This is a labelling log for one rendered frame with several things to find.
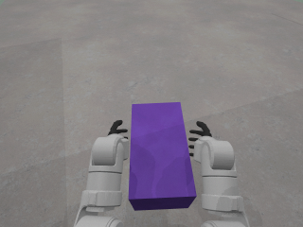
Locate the carton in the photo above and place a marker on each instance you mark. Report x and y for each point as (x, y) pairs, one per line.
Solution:
(160, 174)

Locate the robot left upper arm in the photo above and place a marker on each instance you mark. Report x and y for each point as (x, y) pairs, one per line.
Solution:
(99, 221)

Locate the robot right forearm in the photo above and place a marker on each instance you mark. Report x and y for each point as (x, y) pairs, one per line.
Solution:
(221, 195)

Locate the robot left hand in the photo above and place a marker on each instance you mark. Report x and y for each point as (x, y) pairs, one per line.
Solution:
(113, 129)

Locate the robot right hand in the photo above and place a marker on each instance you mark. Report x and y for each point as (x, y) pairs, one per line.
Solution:
(205, 132)

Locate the robot left forearm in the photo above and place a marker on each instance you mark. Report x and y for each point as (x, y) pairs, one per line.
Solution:
(103, 192)

